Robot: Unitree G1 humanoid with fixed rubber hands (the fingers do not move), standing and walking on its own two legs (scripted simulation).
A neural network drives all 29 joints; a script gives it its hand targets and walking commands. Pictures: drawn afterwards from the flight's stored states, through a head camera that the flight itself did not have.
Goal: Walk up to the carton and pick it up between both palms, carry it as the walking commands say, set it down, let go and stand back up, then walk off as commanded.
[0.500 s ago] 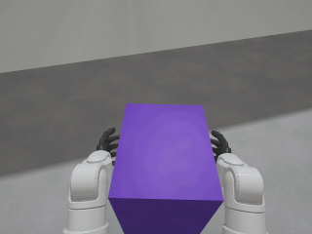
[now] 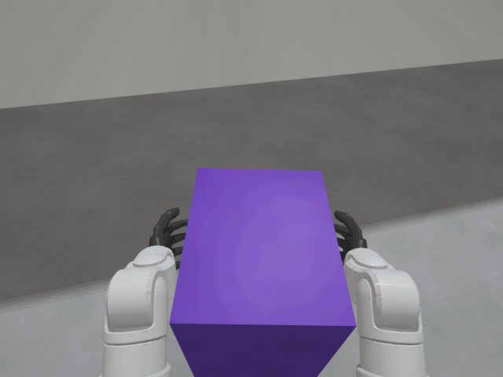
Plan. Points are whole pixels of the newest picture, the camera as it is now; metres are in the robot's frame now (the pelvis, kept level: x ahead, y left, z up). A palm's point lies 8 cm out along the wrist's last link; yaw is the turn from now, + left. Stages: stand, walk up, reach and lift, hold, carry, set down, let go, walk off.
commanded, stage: carry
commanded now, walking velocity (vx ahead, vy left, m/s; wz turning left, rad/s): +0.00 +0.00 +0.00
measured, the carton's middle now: (256, 284) +0.27 +0.00 +0.00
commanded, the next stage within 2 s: none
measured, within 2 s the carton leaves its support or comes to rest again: neither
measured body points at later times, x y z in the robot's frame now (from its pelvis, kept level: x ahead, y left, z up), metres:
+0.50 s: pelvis +0.05 -0.02 +0.00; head +0.06 -0.03 +0.45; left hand +0.34 +0.12 +0.08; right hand +0.34 -0.16 +0.07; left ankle -0.04 +0.07 -0.73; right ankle +0.03 -0.14 -0.73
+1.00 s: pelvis +0.01 -0.01 +0.00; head -0.01 -0.01 +0.45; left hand +0.30 +0.14 +0.06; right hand +0.30 -0.15 +0.06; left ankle -0.05 +0.07 -0.73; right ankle +0.03 -0.14 -0.73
